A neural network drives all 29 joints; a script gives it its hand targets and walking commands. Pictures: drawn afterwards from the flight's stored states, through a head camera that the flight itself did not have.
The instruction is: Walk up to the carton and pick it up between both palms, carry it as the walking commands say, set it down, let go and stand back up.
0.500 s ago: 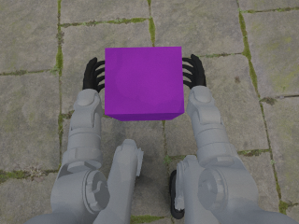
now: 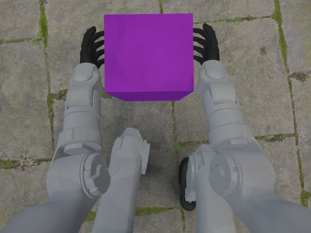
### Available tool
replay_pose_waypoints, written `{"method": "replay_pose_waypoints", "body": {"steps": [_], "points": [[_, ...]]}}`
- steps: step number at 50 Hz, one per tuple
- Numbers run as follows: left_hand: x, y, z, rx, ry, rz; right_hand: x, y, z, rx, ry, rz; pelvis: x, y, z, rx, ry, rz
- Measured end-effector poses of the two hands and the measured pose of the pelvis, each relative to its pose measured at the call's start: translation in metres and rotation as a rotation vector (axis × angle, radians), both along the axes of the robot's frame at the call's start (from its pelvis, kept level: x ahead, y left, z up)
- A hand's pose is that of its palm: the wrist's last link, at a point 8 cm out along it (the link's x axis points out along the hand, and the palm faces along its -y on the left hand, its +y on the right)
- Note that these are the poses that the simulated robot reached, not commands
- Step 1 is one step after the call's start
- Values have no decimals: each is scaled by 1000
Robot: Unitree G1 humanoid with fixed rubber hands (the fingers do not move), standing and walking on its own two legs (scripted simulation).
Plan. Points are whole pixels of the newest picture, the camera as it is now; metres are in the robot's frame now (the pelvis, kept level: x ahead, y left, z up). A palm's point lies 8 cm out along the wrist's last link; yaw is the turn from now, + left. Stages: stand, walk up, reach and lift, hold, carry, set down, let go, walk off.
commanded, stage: set down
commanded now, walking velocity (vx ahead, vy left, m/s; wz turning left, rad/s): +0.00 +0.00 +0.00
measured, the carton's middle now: (150, 68) +0.49 +0.12 -0.19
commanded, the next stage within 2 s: none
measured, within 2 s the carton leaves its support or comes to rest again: rests again in 1.82 s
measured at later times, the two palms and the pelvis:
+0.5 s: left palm (100, 66) +0.47 +0.26 -0.20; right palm (198, 64) +0.53 -0.01 -0.20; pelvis +0.00 +0.00 -0.05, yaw -1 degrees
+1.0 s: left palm (100, 67) +0.47 +0.26 -0.21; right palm (196, 66) +0.53 -0.01 -0.21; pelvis -0.01 +0.00 -0.07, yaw -1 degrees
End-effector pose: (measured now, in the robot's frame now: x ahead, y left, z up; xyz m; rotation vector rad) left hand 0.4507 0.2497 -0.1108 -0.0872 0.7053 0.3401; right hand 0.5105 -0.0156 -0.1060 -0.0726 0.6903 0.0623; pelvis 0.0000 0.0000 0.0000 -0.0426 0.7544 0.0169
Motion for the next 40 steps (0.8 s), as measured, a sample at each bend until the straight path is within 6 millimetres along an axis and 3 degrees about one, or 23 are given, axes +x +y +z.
{"method": "replay_pose_waypoints", "body": {"steps": [27, 40], "points": [[22, 8, -97, 16, 33, -30, 20, 7, -100, 0, 28, 10, 0, 4, -57, 0, 3, -10], [25, 8, -96, 15, 21, -28, 21, 7, -101, 9, 18, 3, -2, 3, -69, 7, -29, -11]]}}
